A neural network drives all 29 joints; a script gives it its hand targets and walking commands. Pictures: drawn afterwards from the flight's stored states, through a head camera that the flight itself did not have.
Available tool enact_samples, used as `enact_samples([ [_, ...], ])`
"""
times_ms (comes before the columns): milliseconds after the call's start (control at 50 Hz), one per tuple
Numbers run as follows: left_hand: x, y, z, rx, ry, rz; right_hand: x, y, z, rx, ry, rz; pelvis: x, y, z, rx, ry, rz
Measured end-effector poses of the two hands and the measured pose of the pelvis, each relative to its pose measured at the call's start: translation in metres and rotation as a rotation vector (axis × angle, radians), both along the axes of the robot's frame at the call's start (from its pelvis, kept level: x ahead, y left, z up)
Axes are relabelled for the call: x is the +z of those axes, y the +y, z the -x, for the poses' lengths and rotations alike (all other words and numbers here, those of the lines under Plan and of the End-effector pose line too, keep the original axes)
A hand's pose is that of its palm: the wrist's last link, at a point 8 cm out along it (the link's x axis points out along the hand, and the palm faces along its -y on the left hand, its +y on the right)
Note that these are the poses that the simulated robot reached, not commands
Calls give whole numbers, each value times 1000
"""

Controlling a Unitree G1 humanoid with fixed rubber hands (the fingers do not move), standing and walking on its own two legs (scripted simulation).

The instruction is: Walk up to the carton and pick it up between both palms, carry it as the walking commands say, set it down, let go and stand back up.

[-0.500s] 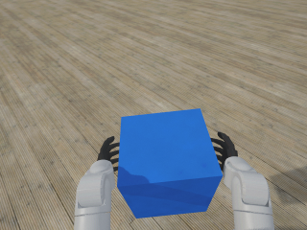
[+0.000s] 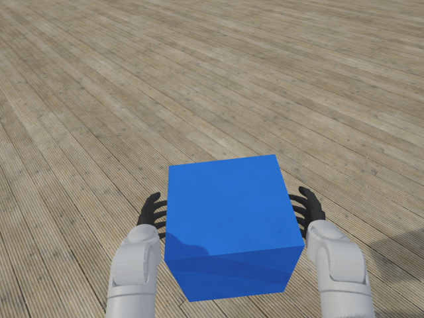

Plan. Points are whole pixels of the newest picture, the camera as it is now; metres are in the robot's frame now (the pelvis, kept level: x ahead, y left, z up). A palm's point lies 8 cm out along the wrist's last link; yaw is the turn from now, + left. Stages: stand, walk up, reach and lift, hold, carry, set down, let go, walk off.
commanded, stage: hold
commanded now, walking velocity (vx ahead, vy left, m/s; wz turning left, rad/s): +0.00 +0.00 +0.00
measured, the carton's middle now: (229, 232) +0.31 +0.00 -0.02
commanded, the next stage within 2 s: set down in 0.86 s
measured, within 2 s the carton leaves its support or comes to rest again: neither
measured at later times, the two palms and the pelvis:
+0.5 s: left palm (132, 288) +0.19 +0.17 +0.01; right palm (310, 273) +0.20 -0.14 +0.03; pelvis -0.07 +0.00 +0.00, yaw +2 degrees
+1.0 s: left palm (140, 265) +0.23 +0.16 +0.02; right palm (306, 248) +0.25 -0.14 +0.03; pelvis -0.05 +0.00 +0.00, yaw +2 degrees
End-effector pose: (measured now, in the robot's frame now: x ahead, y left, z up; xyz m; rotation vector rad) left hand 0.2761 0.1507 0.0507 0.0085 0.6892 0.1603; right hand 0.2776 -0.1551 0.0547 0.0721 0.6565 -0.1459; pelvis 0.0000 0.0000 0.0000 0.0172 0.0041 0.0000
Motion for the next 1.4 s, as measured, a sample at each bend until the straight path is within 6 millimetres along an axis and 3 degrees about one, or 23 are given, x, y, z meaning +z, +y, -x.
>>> enact_samples([
  [80,-31,4,23,10,45,8,-25,4,17,29,44,31,0,-1,5,8,-44,3],
  [140,-40,5,38,15,51,23,-29,5,30,43,51,60,0,-3,11,24,-55,2],
  [300,-22,8,57,-4,-53,16,-6,8,52,39,-52,82,-1,0,31,27,-94,7],
  [520,-39,19,85,-7,35,-22,-28,19,73,71,40,89,-1,4,69,30,-141,23],
  [780,-13,20,68,6,-52,-55,-6,20,50,83,-60,58,-1,4,66,37,-128,25],
  [920,-20,14,59,10,-22,-48,-13,14,40,89,-29,59,-2,-3,56,40,-117,14],
  [1140,-57,13,24,10,64,-50,-53,14,3,81,59,28,0,-6,23,29,-53,6],
  [1300,-54,12,-10,5,-14,-39,-51,13,-25,71,-16,37,1,-8,-3,35,30,3],
  [1400,-67,9,-8,0,8,-39,-61,10,-24,87,2,54,0,-8,-10,45,54,1],
])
